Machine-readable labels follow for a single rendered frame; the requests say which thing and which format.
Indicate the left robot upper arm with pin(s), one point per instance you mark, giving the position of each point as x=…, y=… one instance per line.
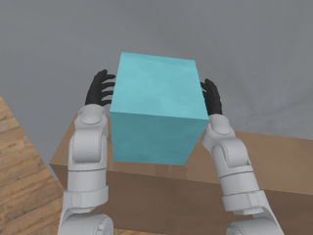
x=87, y=224

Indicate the robot right forearm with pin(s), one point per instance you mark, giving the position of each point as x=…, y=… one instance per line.
x=241, y=193

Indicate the robot left forearm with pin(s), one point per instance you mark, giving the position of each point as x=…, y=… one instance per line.
x=87, y=162

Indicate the robot right hand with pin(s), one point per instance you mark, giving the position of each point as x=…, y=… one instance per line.
x=211, y=98

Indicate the carton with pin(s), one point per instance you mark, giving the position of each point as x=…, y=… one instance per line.
x=158, y=112

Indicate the pedestal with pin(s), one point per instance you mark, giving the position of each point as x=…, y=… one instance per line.
x=175, y=199

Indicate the robot left hand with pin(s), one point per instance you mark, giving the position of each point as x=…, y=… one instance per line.
x=95, y=94

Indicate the right robot upper arm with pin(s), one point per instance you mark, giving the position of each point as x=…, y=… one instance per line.
x=254, y=226

